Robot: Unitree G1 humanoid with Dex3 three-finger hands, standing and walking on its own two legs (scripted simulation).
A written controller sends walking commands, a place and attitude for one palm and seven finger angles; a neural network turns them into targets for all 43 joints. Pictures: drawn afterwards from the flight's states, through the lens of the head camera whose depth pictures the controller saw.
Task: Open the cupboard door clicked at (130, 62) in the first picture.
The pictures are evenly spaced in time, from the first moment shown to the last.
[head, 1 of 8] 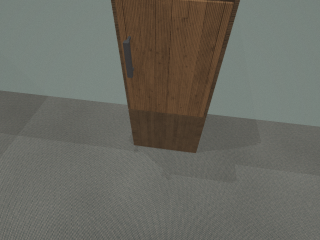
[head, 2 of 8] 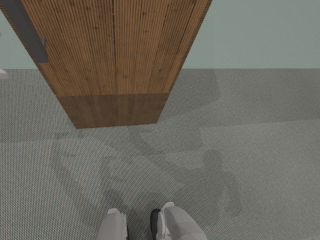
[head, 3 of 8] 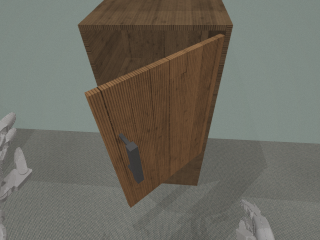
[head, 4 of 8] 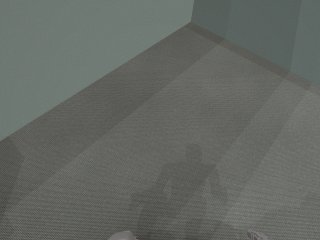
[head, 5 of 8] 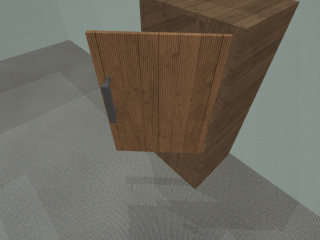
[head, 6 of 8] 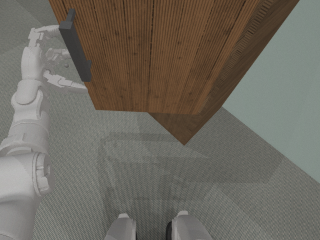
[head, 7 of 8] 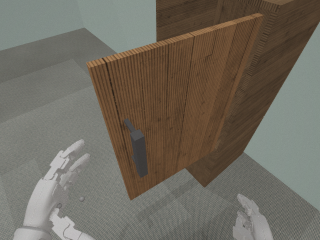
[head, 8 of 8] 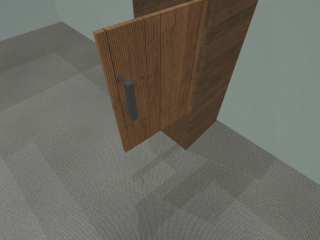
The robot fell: no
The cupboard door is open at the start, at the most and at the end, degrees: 0 83 83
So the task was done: yes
